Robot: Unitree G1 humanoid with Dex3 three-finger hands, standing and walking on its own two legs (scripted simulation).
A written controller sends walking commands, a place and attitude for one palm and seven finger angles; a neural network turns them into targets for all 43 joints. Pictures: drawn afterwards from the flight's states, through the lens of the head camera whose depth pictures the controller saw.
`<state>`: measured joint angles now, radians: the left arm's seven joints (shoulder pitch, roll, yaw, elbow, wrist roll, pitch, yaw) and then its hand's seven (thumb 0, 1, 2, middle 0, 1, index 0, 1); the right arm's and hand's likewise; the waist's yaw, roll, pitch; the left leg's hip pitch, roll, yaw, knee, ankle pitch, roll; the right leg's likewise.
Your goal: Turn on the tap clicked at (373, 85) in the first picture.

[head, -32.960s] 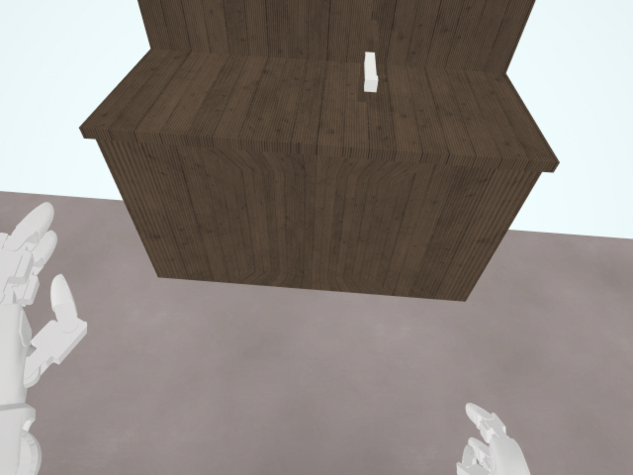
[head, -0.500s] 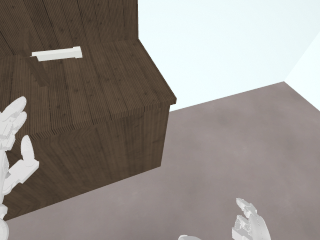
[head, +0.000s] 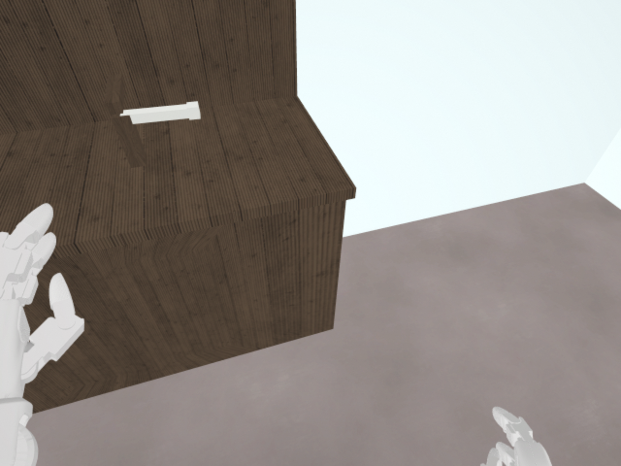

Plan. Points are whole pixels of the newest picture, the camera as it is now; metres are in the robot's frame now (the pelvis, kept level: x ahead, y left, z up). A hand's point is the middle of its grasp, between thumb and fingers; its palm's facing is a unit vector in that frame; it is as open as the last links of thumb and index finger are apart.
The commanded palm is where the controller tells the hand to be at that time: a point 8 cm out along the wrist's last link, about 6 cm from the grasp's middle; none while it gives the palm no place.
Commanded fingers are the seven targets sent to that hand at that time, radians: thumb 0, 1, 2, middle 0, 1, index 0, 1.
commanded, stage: stop stepping back and stand still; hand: left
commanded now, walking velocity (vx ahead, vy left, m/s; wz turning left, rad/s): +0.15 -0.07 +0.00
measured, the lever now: (193, 110) +0.81 +0.27 +0.08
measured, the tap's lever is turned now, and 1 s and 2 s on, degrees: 86 86 86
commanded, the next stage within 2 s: stand and check the lever's angle in 0.98 s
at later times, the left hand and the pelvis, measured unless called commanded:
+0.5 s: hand (68, 300) +0.24 +0.24 +0.18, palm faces +0.41 -0.82 -0.41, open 7.4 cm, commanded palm +0.19 +0.28 +0.18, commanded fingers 0.00 0.90 0.90 -0.20 -0.30 -0.20 -0.30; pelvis +0.03 +0.00 +0.00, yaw +0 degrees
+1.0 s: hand (74, 281) +0.26 +0.25 +0.17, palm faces +0.40 -0.83 -0.40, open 7.4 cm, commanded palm +0.22 +0.28 +0.18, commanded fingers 0.00 0.90 0.90 -0.20 -0.30 -0.20 -0.30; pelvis +0.06 +0.00 +0.01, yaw +0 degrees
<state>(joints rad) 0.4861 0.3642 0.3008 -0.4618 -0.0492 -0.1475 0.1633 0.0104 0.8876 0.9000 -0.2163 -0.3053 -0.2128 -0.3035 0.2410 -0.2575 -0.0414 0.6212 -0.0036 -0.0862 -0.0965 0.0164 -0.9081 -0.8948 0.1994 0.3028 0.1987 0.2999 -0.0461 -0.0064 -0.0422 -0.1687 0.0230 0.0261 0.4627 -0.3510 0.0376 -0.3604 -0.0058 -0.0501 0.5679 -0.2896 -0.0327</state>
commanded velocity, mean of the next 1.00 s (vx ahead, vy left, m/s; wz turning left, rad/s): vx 0.02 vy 0.00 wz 0.00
